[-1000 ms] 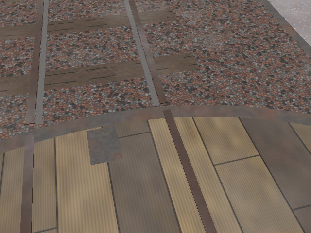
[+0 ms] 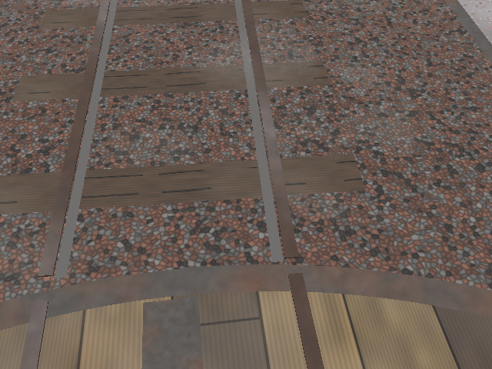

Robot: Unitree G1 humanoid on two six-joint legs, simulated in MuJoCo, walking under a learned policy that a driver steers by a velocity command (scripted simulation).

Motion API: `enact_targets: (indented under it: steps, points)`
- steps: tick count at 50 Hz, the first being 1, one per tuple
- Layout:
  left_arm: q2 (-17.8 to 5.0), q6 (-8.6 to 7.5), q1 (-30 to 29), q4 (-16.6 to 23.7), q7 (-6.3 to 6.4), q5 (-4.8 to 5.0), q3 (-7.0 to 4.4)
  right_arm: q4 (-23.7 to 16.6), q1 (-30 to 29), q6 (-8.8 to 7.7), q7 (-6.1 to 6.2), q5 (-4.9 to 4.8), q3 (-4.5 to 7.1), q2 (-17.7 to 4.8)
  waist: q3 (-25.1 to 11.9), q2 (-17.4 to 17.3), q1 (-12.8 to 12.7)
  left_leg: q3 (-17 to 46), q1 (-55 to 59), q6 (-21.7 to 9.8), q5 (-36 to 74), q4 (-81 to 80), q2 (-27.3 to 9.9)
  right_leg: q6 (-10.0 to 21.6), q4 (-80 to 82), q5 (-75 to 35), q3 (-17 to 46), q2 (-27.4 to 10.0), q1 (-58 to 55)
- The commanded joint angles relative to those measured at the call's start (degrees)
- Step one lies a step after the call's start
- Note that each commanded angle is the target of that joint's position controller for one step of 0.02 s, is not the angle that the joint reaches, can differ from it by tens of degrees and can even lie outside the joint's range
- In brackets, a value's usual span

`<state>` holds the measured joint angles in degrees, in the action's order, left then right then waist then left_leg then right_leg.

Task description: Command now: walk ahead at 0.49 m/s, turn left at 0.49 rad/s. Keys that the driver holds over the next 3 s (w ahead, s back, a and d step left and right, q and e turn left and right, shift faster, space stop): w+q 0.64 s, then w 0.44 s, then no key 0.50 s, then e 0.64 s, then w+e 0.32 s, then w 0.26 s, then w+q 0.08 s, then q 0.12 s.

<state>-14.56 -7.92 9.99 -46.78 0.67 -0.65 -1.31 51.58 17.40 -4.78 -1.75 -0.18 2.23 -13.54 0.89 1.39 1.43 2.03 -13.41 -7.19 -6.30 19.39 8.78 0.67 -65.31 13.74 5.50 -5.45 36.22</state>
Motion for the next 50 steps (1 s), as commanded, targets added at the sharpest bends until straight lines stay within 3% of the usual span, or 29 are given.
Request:
enact_targets:
  steps: [1, 4, 8, 10, 12, 13, 14, 15, 16, 17, 18, 20, 21, 24, 29, 34, 36, 37, 38, 39, 40, 41, 42, 43, 44, 45, 47, 48, 50]
  points:
    - [-3.72, 0.81, 2.12, 3.69, 1.19, -1.1, -1.09, -5.83, -4.39, -1.42, 1.2, -0.15, 1.87, -8.75, 1.81, -3.26, -3.09, 12.08, -13.45, -9.52, 4.06, -10.83, -12.52, -2.47, 12.08, -9.55, -3.23, 0.42, -6.09]
    - [-2.25, 0.81, -6.06, 6.39, 1.23, -0.25, -0.46, -5.09, 0.75, -0.84, 1.86, -1.13, 2.37, -9.66, 0.48, -4.73, 0.75, 12.3, -10.23, -6.87, 1.71, -8.0, -11.38, -3.14, 27.19, -18.29, -3.05, 3.39, -8.7]
    - [-4.88, 0.25, -11.26, 9.07, 0.29, 1.14, -1.09, -4.75, 4.16, 0.13, 2.23, -1.76, 2.4, -9.07, -1.11, -5.62, 2.74, 19.61, -0.46, -5.92, -4.59, -2.72, -14.44, -3.35, 35.76, -15.99, -0.51, 4.76, -8.87]
    - [-6.55, -0.62, -11.03, 9.7, -0.38, 1.34, -1.77, -5.35, 3.81, 0.63, 2.56, -1.32, 2.53, -9.46, -1.59, -6.75, 1.59, 23.38, 3.03, -5.39, -4.6, 1.17, -15.65, -2.07, 38.78, -10.73, -0.13, 5.35, -11.35]
    - [-8.46, -1.34, -3.08, 7.87, -0.3, 1.06, -2.96, -6.47, 2.29, 1.02, 2.66, -0.94, 1.96, -7.66, -4.93, -7.77, -2.71, 23.07, 1.94, -3.15, -1.88, 8.86, -12.81, 0.96, 42.64, -8.16, -0.77, 4.34, -23.12]
    - [-11.56, -1.54, 6.03, 6.81, 0.15, 0.22, -3.9, -7.77, 1.09, 0.67, 2.35, -0.42, 0.72, -4.27, -11.83, -3.6, -6.86, 18.09, -4.67, -0.83, -4.31, 23.4, -9.46, 4.99, 41.62, -6.52, 6.47, -4.35, -37.37]
    - [-16.25, -0.48, 12.8, 5.43, 0.43, -0.57, -5.3, -9.58, 7.1, -0.19, 2.09, -1.7, -0.3, -1.19, -19.03, 13.4, -5.49, 8.02, -24.11, 3.0, -20.63, 39.85, -1.67, 14.32, 44.66, 2.75, 29.03, -17.22, -56.43]
    - [-13.43, 0.01, 14.24, 5.17, 0.22, 0.31, -5.05, -9.84, 7.86, -0.61, 2.04, -2.28, 0.22, -5.71, -18.51, 15.77, -6.15, 7.64, -33.63, 4.11, -27.18, 50.5, -5.72, 16.78, 46.78, 9.75, 41.22, -21.11, -57.75]
    - [-8.82, 0.27, 11.72, 5.89, 0.35, 0.48, -4.02, -9.87, 3.84, -0.24, 2.03, -2.64, 1.28, -9.74, -11.78, 8.53, -6.9, 8.47, -37.06, 4.59, -22.07, 55.38, -8.26, 14.74, 47.68, 12.8, 34.69, -18.89, -52.04]
    - [-7.32, 0.64, 8.59, 6.52, 0.28, 0.48, -3.44, -10.32, 0.5, 0.3, 2.18, -1.91, 1.51, -9.78, -6.89, 2.82, -6.24, 6.71, -35.5, 5.09, -17.2, 55.69, -10.41, 12.15, 48.53, 6.95, 25.51, -15.65, -44.86]
    - [-6.24, 0.93, 5.66, 6.51, 0.05, 0.42, -2.99, -11.09, -1.34, 0.53, 2.12, -1.22, 1.64, -8.7, -3.38, 1.47, -4.86, 6.27, -34.0, 5.4, -13.74, 53.04, -11.64, 10.77, 50.41, 1.42, 19.53, -12.64, -38.68]
    - [-4.96, 0.93, 3.43, 5.9, -0.51, 0.14, -2.53, -12.0, -1.48, 1.37, 1.65, -1.3, 1.63, -6.26, -0.21, 4.09, -2.6, 4.61, -29.67, 5.77, -11.01, 49.66, -13.69, 9.26, 53.77, -5.63, 10.55, -8.88, -30.87]
    - [-5.25, 0.75, 3.8, 5.43, -0.74, 0.31, -2.74, -12.45, -1.39, 1.69, 1.44, -1.36, 1.39, -5.04, -0.29, 4.42, -2.36, 3.59, -28.93, 6.05, -9.92, 48.84, -13.88, 9.61, 54.81, -8.73, 7.56, -8.23, -29.74]
    - [-7.64, 0.4, 5.14, 4.03, -0.83, 0.46, -3.75, -14.84, -4.06, 2.04, 1.16, -1.03, 1.19, -4.18, -0.26, 3.17, -2.31, 3.58, -30.77, 6.97, -5.11, 43.16, -14.67, 11.06, 56.22, -17.47, 1.94, -9.06, -30.32]
    - [-9.99, 1.14, 6.32, 2.6, -0.31, 0.72, -4.27, -17.81, -12.14, 1.59, -0.34, -1.03, 0.8, -3.6, 0.63, 2.6, -4.64, 0.69, -27.96, 6.3, 7.81, 27.34, -14.3, 9.04, 55.95, -19.12, -6.75, -8.32, -32.1]
    - [-12.04, 2.39, 10.11, 0.38, -0.45, 2.08, -4.71, -21.66, -19.01, 1.7, -1.68, -1.37, 0.85, -3.94, 3.19, 2.61, -6.02, -2.47, -25.31, 3.64, 2.11, 18.97, -12.72, 7.45, 53.96, -19.51, -9.19, -11.03, -37.14]
    - [-13.28, 3.03, 10.28, -0.2, -0.49, 2.39, -4.94, -22.02, -17.42, 1.65, -1.74, -0.99, 1.48, -5.19, 1.81, 3.6, -3.85, -4.98, -19.25, 1.31, -3.96, 16.42, -9.82, 6.87, 48.9, -33.68, -10.57, -11.51, -38.68]
    - [-13.96, 3.38, 9.81, -0.4, -0.37, 2.47, -4.99, -20.87, -12.44, 1.6, -1.54, -0.73, 2.48, -6.87, -1.37, 3.87, -0.41, -6.61, -11.14, -0.1, -3.7, 13.7, -7.44, 5.98, 42.0, -43.27, -12.44, -10.56, -38.33]
    - [-13.18, 3.6, 10.24, -0.47, -0.13, 2.28, -4.52, -17.97, -3.08, 1.66, -1.02, -0.72, 4.16, -9.71, -6.54, 2.67, 4.16, -7.67, 3.02, -1.75, -0.03, 10.75, -4.88, 4.5, 30.92, -47.34, -14.91, -8.34, -33.98]
    - [-10.79, 3.21, 10.41, 1.09, 0.07, 0.75, -3.29, -15.93, 7.1, 2.09, 0.14, -0.49, 5.88, -14.77, -13.47, -3.54, 8.12, 5.53, 22.13, -5.0, 3.7, 12.21, -14.39, 1.89, 12.54, -29.18, -15.95, -5.72, -19.03]
    - [-3.19, 1.66, 17.14, 3.07, -0.98, 0.0, -0.69, -15.71, 6.96, 1.81, 0.27, -0.49, 6.24, -20.62, -21.62, -17.91, 1.64, 36.83, 38.44, -15.45, -4.14, 5.42, -29.62, -0.99, -7.21, 19.38, -10.47, 4.5, 3.26]
    - [-9.29, 0.18, 11.99, 2.2, -1.5, 2.3, -2.12, -15.7, 9.48, 1.45, 0.16, -0.44, 4.91, -14.85, -24.11, -10.24, 6.05, 41.23, 37.0, -14.84, -7.74, 0.08, -30.54, -0.26, -13.56, 19.43, -0.9, 3.44, 7.92]
    - [-10.79, -0.17, 6.23, 4.28, -1.49, 3.77, -2.68, -15.17, 6.28, 0.95, -0.02, -0.27, 4.1, -12.79, -14.72, -8.78, 5.59, 31.06, 29.84, -11.86, -2.25, -0.17, -28.19, 0.48, -13.4, 14.46, -1.96, 1.19, 11.53]
    - [-9.78, -0.14, 4.39, 4.59, -0.94, 2.89, -2.35, -15.45, 1.87, 0.72, -0.06, -0.61, 3.49, -11.05, -10.13, -4.67, 3.16, 23.9, 20.98, -9.77, 2.93, -0.57, -25.61, 0.67, -9.27, 9.02, -2.42, -1.33, 9.48]
    - [-9.58, 0.25, 3.91, 4.26, -0.54, 1.56, -2.61, -15.83, -1.9, 0.6, -0.22, -0.41, 2.84, -8.96, -6.87, -3.77, 0.96, 18.77, 13.33, -8.56, 7.64, -1.96, -23.22, 0.31, -5.61, 6.12, -2.55, -2.76, 6.11]
    - [-9.22, 1.02, 5.85, 3.99, -0.65, 1.31, -2.78, -16.1, -3.73, 0.33, -0.32, 0.17, 2.39, -7.66, -6.1, -5.06, -1.32, 16.08, 8.49, -8.15, 9.28, -3.92, -21.88, 0.23, -3.77, 3.92, -1.85, -3.85, 2.13]
    - [-7.31, 2.37, 7.52, 3.28, -0.71, 1.13, -2.66, -15.3, -4.01, -0.61, -0.43, -0.02, 2.39, -7.15, -4.94, -4.53, -2.75, 12.4, 3.98, -8.42, 12.93, -7.07, -20.39, -0.26, -0.97, 1.81, -2.4, -3.89, -0.98]
    - [-6.33, 2.89, 7.57, 3.66, -0.61, 0.99, -2.53, -14.58, -3.9, -0.97, -0.3, 0.09, 2.68, -8.54, -4.41, -5.07, -3.64, 11.41, 2.98, -9.0, 13.09, -8.41, -20.89, -0.94, 0.86, -0.3, -2.53, -3.64, -0.24]
    - [-6.0, 3.35, 3.73, 4.98, -0.36, 0.54, -2.46, -13.15, -2.43, -1.28, 0.25, 0.09, 2.86, -8.95, -1.92, -3.87, -2.71, 9.28, 2.64, -9.0, 14.32, -10.07, -20.57, -2.08, 5.94, -5.38, -2.35, -3.82, 2.94]
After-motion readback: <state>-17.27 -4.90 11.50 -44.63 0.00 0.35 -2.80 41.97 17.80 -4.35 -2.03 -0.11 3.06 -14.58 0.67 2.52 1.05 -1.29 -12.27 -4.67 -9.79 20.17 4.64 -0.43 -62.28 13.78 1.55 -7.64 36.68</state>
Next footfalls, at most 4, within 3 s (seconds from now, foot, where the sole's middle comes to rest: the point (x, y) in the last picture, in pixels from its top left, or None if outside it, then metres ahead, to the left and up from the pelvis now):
0.26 right None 0.32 -0.15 -0.78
0.78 left None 0.48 0.21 -0.78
1.28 right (199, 264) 0.82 0.15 -0.78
1.62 left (129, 313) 0.67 0.35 -0.78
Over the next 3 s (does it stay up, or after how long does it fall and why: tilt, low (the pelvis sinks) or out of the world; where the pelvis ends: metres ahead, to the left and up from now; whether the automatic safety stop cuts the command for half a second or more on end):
stays up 0.94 0.14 0.00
